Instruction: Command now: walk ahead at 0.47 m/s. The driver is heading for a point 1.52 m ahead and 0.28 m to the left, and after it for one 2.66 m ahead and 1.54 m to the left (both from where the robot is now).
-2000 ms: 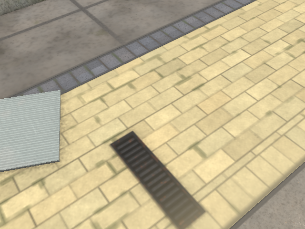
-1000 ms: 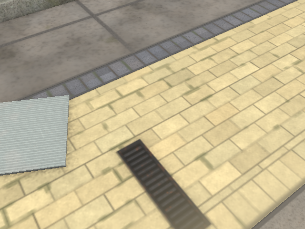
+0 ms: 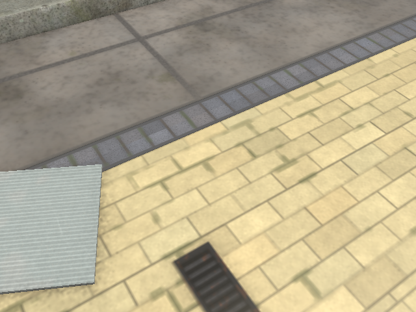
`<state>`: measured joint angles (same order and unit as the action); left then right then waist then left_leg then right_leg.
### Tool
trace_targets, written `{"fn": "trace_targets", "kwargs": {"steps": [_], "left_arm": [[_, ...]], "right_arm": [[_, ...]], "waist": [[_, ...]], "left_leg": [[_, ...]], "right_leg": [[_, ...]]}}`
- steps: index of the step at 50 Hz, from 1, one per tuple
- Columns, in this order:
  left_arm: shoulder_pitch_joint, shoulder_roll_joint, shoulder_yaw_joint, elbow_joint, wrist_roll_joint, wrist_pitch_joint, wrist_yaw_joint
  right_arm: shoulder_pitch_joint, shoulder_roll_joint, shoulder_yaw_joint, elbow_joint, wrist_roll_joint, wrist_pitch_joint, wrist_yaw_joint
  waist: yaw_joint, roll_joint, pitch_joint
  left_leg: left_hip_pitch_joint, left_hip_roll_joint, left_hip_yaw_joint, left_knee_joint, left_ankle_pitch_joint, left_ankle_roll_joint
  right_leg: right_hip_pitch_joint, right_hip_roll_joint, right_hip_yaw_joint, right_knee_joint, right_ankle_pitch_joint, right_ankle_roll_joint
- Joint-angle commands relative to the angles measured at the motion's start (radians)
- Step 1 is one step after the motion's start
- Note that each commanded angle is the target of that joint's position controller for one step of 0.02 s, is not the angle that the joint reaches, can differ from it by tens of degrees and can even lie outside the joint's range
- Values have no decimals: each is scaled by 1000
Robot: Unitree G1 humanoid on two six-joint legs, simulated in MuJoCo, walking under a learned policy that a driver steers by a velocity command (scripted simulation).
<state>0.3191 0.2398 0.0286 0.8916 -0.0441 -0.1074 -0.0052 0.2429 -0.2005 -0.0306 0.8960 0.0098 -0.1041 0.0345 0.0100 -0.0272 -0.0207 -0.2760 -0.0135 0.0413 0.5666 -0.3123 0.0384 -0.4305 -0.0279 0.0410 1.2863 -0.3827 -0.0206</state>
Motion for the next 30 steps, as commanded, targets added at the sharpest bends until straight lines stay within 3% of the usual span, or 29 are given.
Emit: {"fn": "trace_targets", "kwargs": {"steps": [1, 3, 5, 7, 8, 10, 12, 14, 15, 16, 17, 18, 19, 20, 21, 22, 25, 28, 30], "left_arm": [[-42, 46, 24, -93, 4, 4, 8], [-77, 32, 24, -110, 12, 15, 8], [-157, 38, 21, -143, 33, 13, 5], [-236, 7, 8, -166, 38, 7, -5], [-284, 5, 5, -178, 36, 6, -12], [-315, 36, 13, -194, 30, 11, -21], [-310, 76, 24, -196, 37, 12, -27], [-205, 121, 44, -160, 48, 7, -26], [-106, 146, 58, -124, 54, 3, -21], [-14, 200, 69, -104, 69, 2, -11], [18, 223, 61, -101, 88, 16, -5], [52, 152, 44, -95, 69, 25, -12], [-37, 137, 41, -110, 48, 33, -14], [-141, 106, 30, -123, 40, 38, -11], [-203, 84, 19, -127, 50, 38, -8], [-240, 84, 19, -123, 62, 40, -6], [-263, 89, 24, -102, 86, 45, -2], [-252, 107, 31, -86, 67, 54, 12], [-264, 103, 29, -75, 49, 69, 21]], "right_arm": [[10, -57, -12, -13, -5, -14, -6], [46, -79, -16, 14, -1, -19, -19], [56, -115, -21, 16, -3, -12, -35], [58, -143, -24, 11, -8, -4, -46], [101, -162, -26, 21, -3, -2, -51], [143, -190, -31, 41, 8, 3, -56], [144, -188, -32, 50, 9, 13, -58], [123, -201, -37, 46, 3, 27, -58], [112, -194, -34, 41, 0, 35, -56], [141, -169, -24, 25, -15, 36, -53], [328, -43, 14, 55, -30, 32, -42], [383, -80, 10, 94, -2, 29, -33], [288, -153, -11, 74, 18, 36, -34], [174, -163, -17, 41, 16, 50, -45], [122, -156, -22, 29, 6, 68, -58], [117, -145, -25, 23, -4, 86, -68], [141, -82, -14, 39, -12, 106, -83], [117, -98, -17, 46, -17, 115, -85], [109, -102, -22, 56, -27, 119, -79]], "waist": [[2, 138, 46], [13, 83, 76], [6, 36, 99], [-15, 58, 99], [-41, 76, 86], [-45, 92, 73], [-31, 95, 57], [23, 115, -17], [70, 99, -69], [85, 17, -172], [8, -214, -328], [30, -181, -457], [26, -90, -330], [6, -12, -202], [-15, 10, -129], [-43, -25, -94], [-70, -90, -72], [-60, -90, -101], [-78, -82, -65]], "left_leg": [[139, 252, -301, -389, 258, 179], [123, 237, -236, -435, 295, 183], [117, 208, -162, -442, 423, 172], [49, 150, -62, -427, 554, 142], [52, 156, -57, -433, 579, 141], [121, 190, -73, -414, 590, 132], [214, 211, -82, -342, 656, 107], [283, 198, -85, -196, 794, 77], [274, 148, -64, -52, 813, 49], [139, 83, -34, 168, 589, 9], [-170, -45, -37, 551, -199, -52], [-215, -58, -182, 713, -397, -61], [-261, -6, -174, 746, -342, -67], [-284, 39, -127, 701, -264, -77], [-253, 72, -122, 639, -199, -86], [-176, 99, -121, 559, -154, -89], [-21, 79, -73, 330, -155, -88], [62, 73, -59, 161, -18, -73], [142, 53, -30, 52, 89, -49]], "right_leg": [[-274, -107, 24, 21, 129, -29], [-310, -118, 6, -73, 175, -26], [-322, -105, -21, -266, 284, -7], [-175, -54, -64, -534, 428, 0], [-119, -26, -87, -602, 486, 6], [-75, -11, -60, -694, 542, -6], [-60, 2, -40, -760, 530, -35], [66, 41, -53, -792, 492, -66], [197, 54, -73, -836, 548, -84], [432, -67, 23, -775, 939, -127], [766, -350, 328, -714, 1257, -321], [764, -393, 496, -801, 1075, -379], [609, -343, 422, -870, 819, -334], [456, -287, 335, -926, 616, -275], [306, -261, 286, -977, 499, -249], [182, -225, 239, -1016, 406, -222], [25, -156, 123, -1057, 337, -209], [18, -162, 132, -1079, 97, -204], [-54, -140, 119, -1087, -107, -155]]}}
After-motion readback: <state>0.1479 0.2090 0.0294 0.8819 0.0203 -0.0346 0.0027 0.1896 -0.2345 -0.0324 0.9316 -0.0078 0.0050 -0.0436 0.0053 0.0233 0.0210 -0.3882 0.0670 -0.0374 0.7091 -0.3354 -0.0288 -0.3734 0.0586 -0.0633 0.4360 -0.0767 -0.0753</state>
